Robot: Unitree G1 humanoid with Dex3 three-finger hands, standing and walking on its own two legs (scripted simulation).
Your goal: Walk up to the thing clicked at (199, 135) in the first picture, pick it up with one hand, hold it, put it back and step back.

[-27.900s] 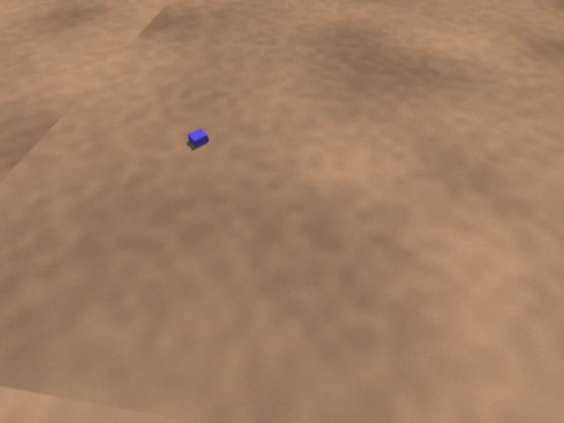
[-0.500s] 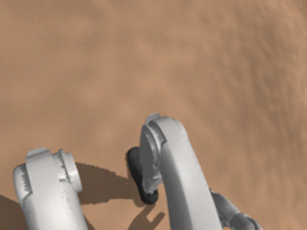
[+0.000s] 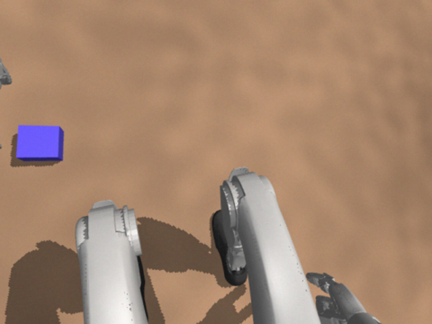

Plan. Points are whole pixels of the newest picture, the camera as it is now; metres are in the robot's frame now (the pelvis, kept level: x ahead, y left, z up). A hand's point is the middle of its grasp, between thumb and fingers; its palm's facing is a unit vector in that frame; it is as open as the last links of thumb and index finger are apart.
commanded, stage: withdraw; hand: left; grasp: from above
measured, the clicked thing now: (41, 143) +0.49 +0.29 -0.34
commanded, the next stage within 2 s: home in 0.24 s
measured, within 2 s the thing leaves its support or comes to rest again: neither
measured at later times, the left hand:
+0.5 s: hand out of the picture +0.51 +0.32 -0.17, palm faces -0.40 -0.07 -0.92, open 12.4 cm
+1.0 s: hand out of the picture +0.36 +0.27 +0.02, palm faces -0.23 -0.70 -0.67, open 7.7 cm
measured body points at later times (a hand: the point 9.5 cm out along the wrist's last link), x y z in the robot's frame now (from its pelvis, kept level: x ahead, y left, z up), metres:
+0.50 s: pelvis +0.00 +0.00 -0.03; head +0.25 +0.09 +0.34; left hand +0.53 +0.32 -0.11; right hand +0.03 -0.26 -0.11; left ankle +0.08 +0.11 -0.33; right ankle +0.13 -0.16 -0.33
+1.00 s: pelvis +0.01 +0.00 +0.13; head +0.18 +0.06 +0.54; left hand +0.36 +0.31 +0.06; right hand +0.21 -0.25 +0.02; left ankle +0.08 +0.11 -0.33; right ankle +0.13 -0.16 -0.33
